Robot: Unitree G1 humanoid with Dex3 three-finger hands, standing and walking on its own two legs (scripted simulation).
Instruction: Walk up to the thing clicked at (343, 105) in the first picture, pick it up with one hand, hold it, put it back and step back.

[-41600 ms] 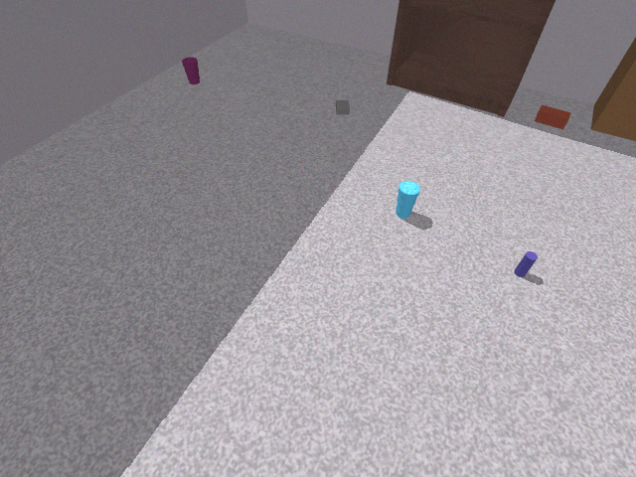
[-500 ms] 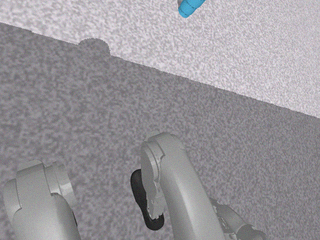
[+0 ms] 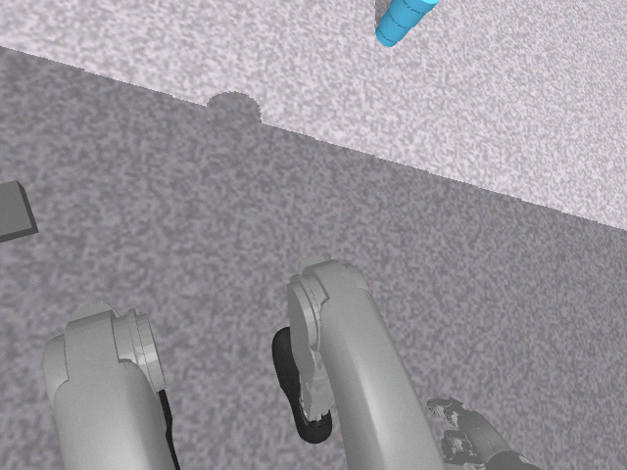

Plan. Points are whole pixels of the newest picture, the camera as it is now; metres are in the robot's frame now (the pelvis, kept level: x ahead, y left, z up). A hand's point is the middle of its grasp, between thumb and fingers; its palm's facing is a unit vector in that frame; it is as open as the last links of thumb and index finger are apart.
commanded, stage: withdraw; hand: left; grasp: from above
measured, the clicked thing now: out of the picture +0.49 +0.35 -0.32
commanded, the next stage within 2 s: home in 0.08 s
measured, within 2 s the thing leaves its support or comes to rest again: neither
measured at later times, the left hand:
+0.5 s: hand out of the picture +0.43 +0.34 -0.09, palm faces -0.36 -0.28 -0.89, open 11.1 cm
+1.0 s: hand out of the picture +0.28 +0.26 +0.13, palm faces +0.00 -0.88 -0.48, open 7.4 cm
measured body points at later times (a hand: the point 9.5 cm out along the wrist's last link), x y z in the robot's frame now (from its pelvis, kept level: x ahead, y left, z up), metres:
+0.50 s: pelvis +0.01 +0.00 +0.04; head +0.24 +0.08 +0.42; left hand +0.45 +0.36 -0.04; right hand +0.11 -0.25 -0.08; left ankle +0.09 +0.13 -0.30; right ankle +0.11 -0.12 -0.30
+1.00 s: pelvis +0.03 +0.00 +0.23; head +0.16 +0.05 +0.66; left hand +0.27 +0.31 +0.16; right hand +0.27 -0.21 +0.14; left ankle +0.09 +0.13 -0.30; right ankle +0.11 -0.12 -0.30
